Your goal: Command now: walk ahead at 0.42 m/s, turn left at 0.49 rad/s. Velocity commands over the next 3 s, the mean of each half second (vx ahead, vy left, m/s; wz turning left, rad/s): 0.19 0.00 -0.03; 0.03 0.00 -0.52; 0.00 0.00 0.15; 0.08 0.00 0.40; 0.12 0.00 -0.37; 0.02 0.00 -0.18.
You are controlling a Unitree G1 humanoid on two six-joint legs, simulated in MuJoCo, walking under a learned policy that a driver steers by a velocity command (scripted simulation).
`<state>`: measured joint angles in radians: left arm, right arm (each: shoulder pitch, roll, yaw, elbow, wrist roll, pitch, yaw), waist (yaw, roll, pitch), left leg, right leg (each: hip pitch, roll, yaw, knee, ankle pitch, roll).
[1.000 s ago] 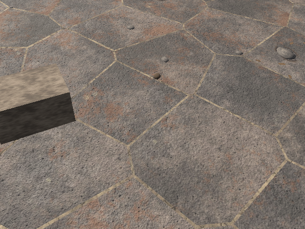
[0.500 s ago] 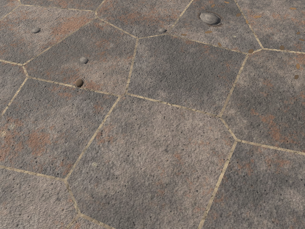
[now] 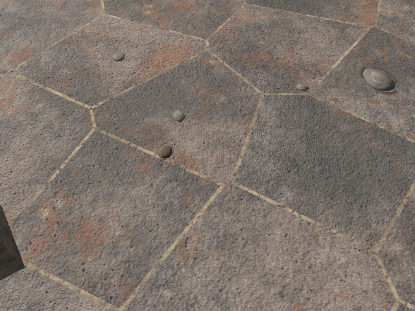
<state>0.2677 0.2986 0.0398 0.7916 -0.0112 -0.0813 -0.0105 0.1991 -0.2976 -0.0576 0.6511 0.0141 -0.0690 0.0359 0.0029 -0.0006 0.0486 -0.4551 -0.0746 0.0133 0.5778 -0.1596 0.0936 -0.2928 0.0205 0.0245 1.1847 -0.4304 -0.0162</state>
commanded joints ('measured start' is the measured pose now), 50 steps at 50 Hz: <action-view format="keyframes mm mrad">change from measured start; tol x16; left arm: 1 -101 132 28 -134 15 -50 -1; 15 -146 98 27 -125 14 -7 -19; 21 83 153 55 -133 23 21 -2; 50 -149 59 55 -252 -8 134 23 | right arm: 1 87 -124 -35 -62 -14 -2 -14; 50 10 -149 -49 -3 -29 76 -85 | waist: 1 -31 -21 -105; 17 0 74 -94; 20 8 -273 -303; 24 11 -42 -187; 36 -24 -160 -168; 39 0 310 -95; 42 46 110 -86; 50 -59 174 -109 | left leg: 1 400 289 -436 -285 243 200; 6 191 207 -177 -290 708 176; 14 324 243 -113 -240 513 100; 18 344 190 -80 40 511 23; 19 207 77 -17 269 278 -47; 20 -64 -59 -2 569 -396 -123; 22 -161 9 -137 723 -451 -129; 36 202 20 -66 -94 -78 -115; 39 253 450 -541 -343 -11 138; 50 414 348 -139 -229 327 129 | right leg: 1 -401 -96 71 18 70 5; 11 -137 -66 -2 -532 575 64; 17 -142 -30 -12 -678 400 -25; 20 376 -363 499 -735 1141 -342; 25 66 -212 388 -872 375 -207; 35 -6 -137 441 -862 200 -160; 37 -94 -74 404 -793 104 -98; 39 -341 131 117 -350 -157 9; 44 -361 41 98 41 28 98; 50 -286 -26 14 -246 13 129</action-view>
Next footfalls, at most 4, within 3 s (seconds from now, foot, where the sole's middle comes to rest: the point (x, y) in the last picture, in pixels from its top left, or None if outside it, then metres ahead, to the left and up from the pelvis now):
0.36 right None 0.33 -0.13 -0.76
0.74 left None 0.31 0.11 -0.76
1.14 right None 0.21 -0.14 -0.76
1.54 left None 0.28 0.10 -0.76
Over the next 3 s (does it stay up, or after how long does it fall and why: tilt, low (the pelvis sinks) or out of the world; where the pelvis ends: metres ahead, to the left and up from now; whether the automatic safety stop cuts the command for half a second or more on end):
stays up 0.40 -0.01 0.02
